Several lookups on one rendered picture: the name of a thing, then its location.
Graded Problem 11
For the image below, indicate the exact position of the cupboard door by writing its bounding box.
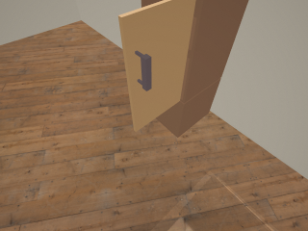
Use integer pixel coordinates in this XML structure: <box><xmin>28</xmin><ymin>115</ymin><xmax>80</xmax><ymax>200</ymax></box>
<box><xmin>118</xmin><ymin>0</ymin><xmax>196</xmax><ymax>132</ymax></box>

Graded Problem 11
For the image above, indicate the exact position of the handle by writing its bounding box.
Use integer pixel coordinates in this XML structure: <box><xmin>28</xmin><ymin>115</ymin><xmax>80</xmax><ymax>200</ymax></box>
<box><xmin>135</xmin><ymin>50</ymin><xmax>152</xmax><ymax>91</ymax></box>

